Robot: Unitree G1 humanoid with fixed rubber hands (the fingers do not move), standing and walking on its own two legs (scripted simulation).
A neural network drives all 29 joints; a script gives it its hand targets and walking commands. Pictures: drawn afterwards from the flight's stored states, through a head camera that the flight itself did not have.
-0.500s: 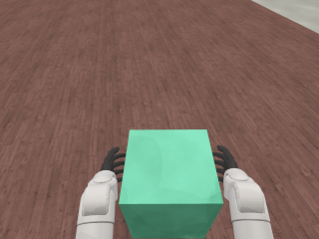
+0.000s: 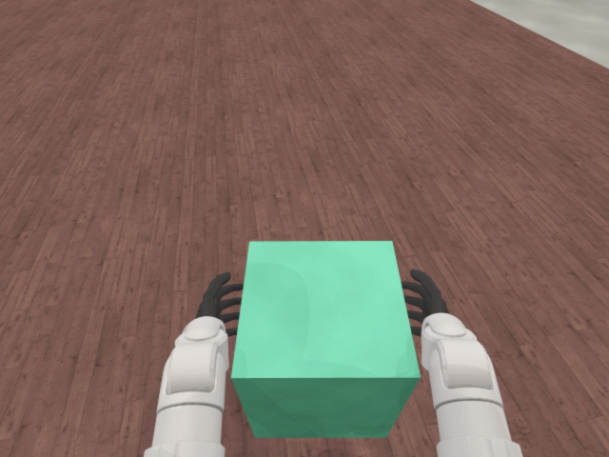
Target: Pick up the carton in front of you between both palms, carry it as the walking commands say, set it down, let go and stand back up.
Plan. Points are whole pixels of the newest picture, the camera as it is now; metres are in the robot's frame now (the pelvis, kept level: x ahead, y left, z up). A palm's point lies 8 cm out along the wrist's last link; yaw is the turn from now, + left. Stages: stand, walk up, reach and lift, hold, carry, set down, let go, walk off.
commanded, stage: carry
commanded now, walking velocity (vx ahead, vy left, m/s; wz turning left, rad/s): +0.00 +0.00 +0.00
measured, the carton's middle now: (320, 343) +0.31 +0.00 -0.05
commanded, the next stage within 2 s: hold in 0.94 s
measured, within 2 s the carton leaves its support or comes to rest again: neither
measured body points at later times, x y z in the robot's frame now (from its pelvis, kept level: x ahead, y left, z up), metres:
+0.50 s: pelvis -0.02 -0.01 +0.00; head -0.04 -0.01 +0.45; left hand +0.28 +0.14 +0.03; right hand +0.28 -0.16 +0.03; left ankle +0.05 +0.11 -0.73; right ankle -0.05 -0.10 -0.73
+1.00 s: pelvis -0.02 -0.02 +0.00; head -0.04 -0.02 +0.45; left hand +0.28 +0.13 +0.03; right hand +0.28 -0.17 +0.03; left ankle +0.05 +0.12 -0.73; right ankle -0.05 -0.10 -0.73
